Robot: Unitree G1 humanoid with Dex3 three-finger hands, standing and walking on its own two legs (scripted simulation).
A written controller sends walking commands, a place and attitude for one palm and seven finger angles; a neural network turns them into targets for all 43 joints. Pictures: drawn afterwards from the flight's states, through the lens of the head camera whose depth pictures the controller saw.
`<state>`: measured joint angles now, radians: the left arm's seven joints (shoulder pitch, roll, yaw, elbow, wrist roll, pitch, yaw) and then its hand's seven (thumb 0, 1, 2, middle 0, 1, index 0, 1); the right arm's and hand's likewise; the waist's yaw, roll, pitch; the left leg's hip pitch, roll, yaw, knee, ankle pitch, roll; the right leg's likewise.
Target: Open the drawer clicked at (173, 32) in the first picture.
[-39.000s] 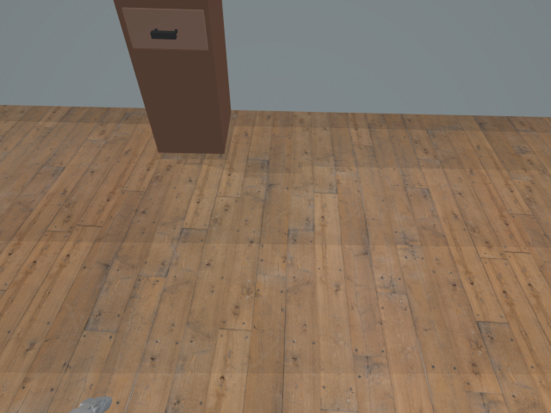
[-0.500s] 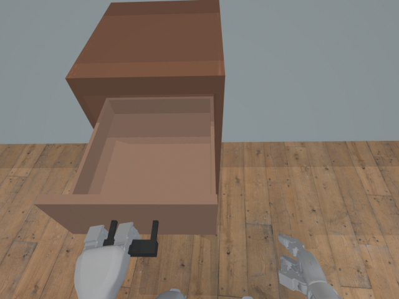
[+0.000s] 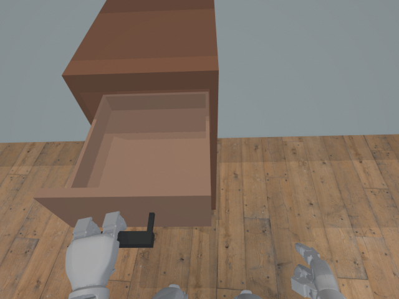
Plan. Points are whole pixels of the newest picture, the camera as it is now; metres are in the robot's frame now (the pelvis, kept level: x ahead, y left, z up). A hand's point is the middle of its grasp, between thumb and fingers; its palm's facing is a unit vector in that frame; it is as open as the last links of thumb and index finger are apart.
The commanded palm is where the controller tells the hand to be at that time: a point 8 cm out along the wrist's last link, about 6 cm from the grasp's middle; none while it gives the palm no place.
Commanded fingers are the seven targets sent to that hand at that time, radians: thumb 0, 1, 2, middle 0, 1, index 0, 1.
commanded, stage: open the thumb to release the handle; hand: left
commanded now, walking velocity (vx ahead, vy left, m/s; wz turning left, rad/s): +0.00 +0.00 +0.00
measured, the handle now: (129, 228) +0.26 +0.17 -0.01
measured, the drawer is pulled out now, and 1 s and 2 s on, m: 0.30 0.30 0.30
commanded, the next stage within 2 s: lift the hand off the handle in 0.26 s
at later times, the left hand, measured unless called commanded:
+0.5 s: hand (115, 258) +0.20 +0.19 -0.04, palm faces +0.00 -0.09 -1.00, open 13.8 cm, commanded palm +0.19 +0.19 +0.02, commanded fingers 0.00 -0.50 0.30 -0.30 -1.20 -0.30 -1.20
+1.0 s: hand (110, 251) +0.21 +0.20 -0.02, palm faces +0.00 -0.09 -1.00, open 13.5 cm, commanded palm +0.20 +0.19 +0.04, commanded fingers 0.00 -0.50 0.30 -0.30 -1.20 -0.30 -1.20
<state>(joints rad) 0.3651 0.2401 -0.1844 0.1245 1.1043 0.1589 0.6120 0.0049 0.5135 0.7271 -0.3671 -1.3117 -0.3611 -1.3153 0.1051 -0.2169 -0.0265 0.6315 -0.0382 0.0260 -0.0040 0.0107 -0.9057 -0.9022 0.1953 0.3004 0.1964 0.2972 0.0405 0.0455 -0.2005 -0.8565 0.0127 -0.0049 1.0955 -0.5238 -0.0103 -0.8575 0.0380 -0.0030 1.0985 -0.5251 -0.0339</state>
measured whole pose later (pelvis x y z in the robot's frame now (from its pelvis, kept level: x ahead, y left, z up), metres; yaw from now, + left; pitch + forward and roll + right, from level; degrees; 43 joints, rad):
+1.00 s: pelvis -0.01 +0.00 +0.02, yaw +1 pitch +13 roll +0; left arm 0.26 0.25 -0.23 0.19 1.10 0.15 0.56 0.00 -0.49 0.30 -0.32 -1.20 -0.38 -1.22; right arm 0.11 -0.22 -0.02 0.65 -0.03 0.03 -0.04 0.01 -0.90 -0.90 0.20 0.30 0.20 0.30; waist 0.04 0.05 -0.17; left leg -0.76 0.00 -0.01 1.00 -0.47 -0.01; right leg -0.76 0.03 -0.01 1.00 -0.47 -0.03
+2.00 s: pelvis +0.01 +0.00 +0.05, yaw +0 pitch +7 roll +1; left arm 0.35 0.31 -0.24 -0.04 1.05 0.15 0.40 0.00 -0.49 0.30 -0.33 -1.20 -0.41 -1.24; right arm 0.09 -0.22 -0.01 0.62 -0.02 0.06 -0.02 0.01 -0.90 -0.90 0.20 0.30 0.20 0.30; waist 0.08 0.06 -0.11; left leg -0.50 0.00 -0.01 0.78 -0.41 -0.01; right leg -0.50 0.03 0.00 0.80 -0.42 -0.04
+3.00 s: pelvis +0.02 +0.00 +0.07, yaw +0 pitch +1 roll +1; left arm 0.34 0.34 -0.22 -0.27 1.00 0.22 0.20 0.00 -0.49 0.30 -0.32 -1.20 -0.31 -1.20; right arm 0.08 -0.22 0.03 0.62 0.01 0.08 0.03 0.01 -0.91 -0.90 0.20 0.30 0.20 0.30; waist 0.10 0.09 -0.07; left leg -0.27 0.01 0.01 0.57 -0.32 -0.01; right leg -0.28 0.03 0.02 0.60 -0.34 -0.03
